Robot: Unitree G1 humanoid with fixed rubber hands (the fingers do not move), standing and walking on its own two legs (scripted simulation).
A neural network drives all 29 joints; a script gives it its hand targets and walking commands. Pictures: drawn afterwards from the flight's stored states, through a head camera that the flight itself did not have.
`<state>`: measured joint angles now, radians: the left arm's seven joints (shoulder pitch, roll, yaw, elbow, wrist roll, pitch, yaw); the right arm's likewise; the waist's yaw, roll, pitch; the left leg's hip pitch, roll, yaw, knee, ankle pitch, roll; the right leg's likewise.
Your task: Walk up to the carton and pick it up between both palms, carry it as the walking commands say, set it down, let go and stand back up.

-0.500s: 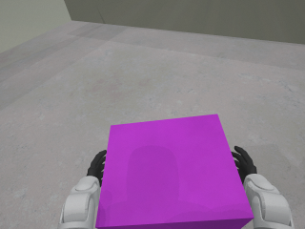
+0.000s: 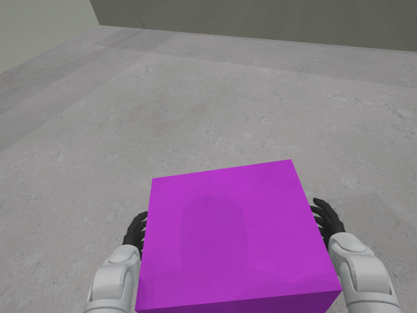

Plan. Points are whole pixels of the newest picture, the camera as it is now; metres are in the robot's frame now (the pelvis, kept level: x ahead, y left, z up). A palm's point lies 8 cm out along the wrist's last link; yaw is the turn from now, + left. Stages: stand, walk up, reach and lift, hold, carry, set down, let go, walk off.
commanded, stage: set down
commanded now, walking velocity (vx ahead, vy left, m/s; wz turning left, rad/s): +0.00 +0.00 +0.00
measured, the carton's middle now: (233, 255) +0.27 -0.03 -0.06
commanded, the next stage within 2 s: none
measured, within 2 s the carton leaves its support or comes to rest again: neither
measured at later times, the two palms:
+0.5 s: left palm (149, 238) +0.31 +0.15 -0.03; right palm (325, 226) +0.31 -0.24 -0.05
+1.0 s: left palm (176, 253) +0.33 +0.12 -0.15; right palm (329, 248) +0.31 -0.27 -0.16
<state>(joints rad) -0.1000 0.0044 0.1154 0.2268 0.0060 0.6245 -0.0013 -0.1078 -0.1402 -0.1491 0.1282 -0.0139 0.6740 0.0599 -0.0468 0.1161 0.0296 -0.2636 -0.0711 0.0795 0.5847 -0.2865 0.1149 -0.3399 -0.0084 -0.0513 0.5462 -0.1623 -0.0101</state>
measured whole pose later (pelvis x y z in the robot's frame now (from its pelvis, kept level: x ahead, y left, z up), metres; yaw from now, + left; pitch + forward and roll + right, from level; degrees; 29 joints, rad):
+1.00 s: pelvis -0.02 -0.05 -0.05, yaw +2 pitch +23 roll +3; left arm -0.44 0.03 0.25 0.57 0.03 0.07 -0.06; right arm -0.36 -0.12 -0.21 0.41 -0.06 0.08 0.00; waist -0.05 0.06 0.11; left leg -0.98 -0.06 0.07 0.90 -0.32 0.06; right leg -1.08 -0.01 -0.05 0.90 -0.23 -0.08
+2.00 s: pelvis -0.12 -0.04 -0.22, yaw +5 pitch +23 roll +2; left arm -1.18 0.26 0.26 0.46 -0.09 0.51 0.05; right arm -1.10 -0.34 -0.24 0.44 0.07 0.42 -0.06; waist -0.12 0.04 0.53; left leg -1.58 -0.11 0.08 1.58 -0.40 0.06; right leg -1.64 0.00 -0.03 1.53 -0.28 -0.06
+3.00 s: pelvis -0.09 -0.04 -0.34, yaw +4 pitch +29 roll +2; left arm -1.43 0.35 0.19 0.80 -0.08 0.37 0.02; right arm -1.30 -0.35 -0.33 0.68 0.15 0.33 -0.09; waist -0.11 -0.04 0.53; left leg -1.97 -0.07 0.11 2.06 -0.59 0.06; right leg -2.06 0.01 -0.06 1.98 -0.42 -0.08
